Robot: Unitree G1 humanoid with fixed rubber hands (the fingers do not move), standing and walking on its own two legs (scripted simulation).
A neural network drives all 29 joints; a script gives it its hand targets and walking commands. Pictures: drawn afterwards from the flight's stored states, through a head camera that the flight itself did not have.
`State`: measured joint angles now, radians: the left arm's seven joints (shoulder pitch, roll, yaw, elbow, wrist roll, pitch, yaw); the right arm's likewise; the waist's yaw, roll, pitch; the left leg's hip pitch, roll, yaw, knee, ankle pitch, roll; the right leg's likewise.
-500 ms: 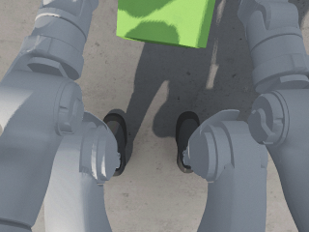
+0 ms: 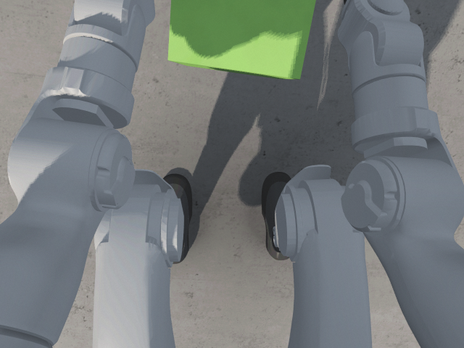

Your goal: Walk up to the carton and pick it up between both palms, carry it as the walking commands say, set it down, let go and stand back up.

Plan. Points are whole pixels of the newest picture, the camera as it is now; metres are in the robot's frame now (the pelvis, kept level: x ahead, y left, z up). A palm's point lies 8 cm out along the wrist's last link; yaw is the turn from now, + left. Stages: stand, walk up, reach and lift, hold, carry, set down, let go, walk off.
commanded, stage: reach and lift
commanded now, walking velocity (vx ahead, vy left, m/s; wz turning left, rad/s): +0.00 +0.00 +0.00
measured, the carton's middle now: out of the picture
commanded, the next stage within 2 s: none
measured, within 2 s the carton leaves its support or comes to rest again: neither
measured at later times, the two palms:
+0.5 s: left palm out of the picture +0.56 +0.11 -0.09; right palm out of the picture +0.54 -0.14 -0.08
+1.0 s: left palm out of the picture +0.54 +0.11 -0.02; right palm out of the picture +0.52 -0.14 -0.01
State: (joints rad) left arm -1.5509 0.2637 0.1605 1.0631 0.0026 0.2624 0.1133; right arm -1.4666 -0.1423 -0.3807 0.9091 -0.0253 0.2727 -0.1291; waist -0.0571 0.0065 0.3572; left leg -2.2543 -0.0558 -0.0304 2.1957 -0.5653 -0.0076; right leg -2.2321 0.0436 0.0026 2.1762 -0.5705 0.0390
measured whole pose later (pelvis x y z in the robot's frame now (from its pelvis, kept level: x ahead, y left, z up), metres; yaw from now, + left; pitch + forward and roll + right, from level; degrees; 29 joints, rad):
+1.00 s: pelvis +0.01 +0.00 +0.08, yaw +1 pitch +45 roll -1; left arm -1.27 0.05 0.34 0.81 0.22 0.38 0.14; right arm -1.19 0.09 -0.53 0.62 -0.23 0.35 -0.24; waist -0.05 0.01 -0.01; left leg -2.15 -0.06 -0.03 1.88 -0.52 -0.02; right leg -2.14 0.06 0.03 1.88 -0.53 0.04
